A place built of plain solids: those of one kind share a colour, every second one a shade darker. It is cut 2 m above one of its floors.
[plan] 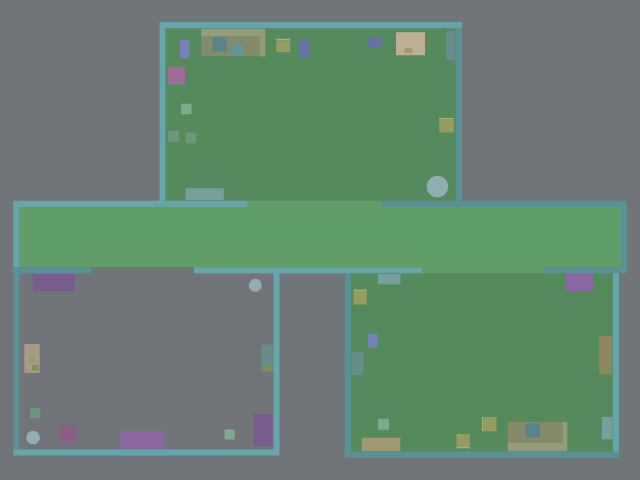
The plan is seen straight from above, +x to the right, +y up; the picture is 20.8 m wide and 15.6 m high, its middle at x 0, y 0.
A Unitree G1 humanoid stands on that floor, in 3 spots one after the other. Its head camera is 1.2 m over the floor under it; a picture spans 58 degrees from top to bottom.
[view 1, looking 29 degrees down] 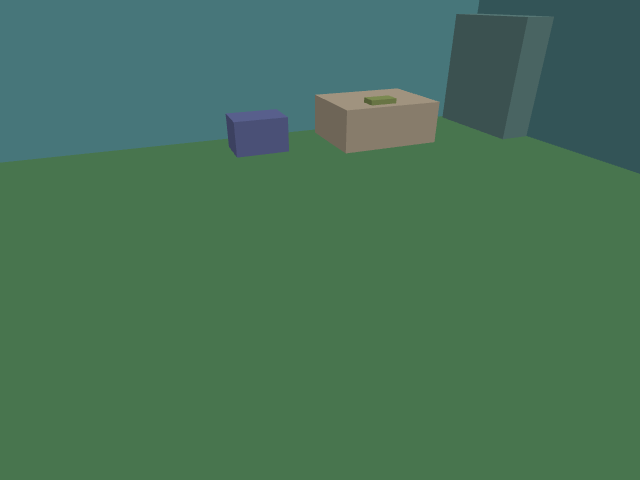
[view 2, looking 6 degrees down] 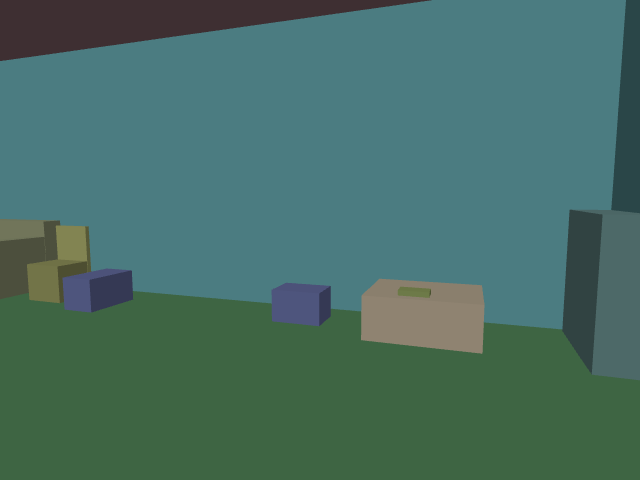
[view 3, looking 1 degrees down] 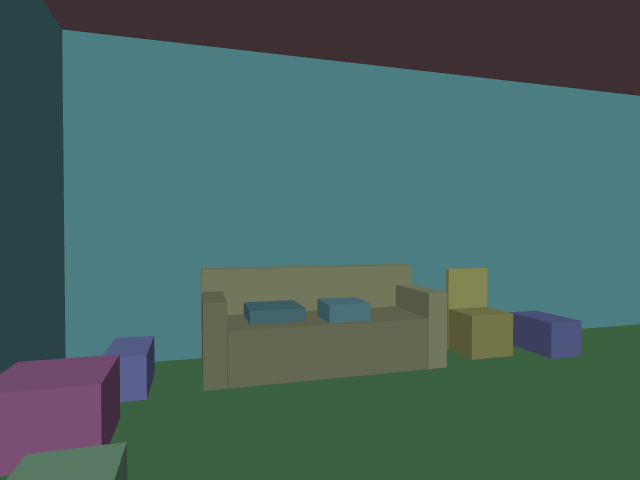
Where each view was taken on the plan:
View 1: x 0.85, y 2.61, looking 68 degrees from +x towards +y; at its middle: floor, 2.48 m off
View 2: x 3.28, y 2.61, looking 109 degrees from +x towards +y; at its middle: wall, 4.54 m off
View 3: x -3.91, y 2.61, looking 74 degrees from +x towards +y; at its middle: wall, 4.44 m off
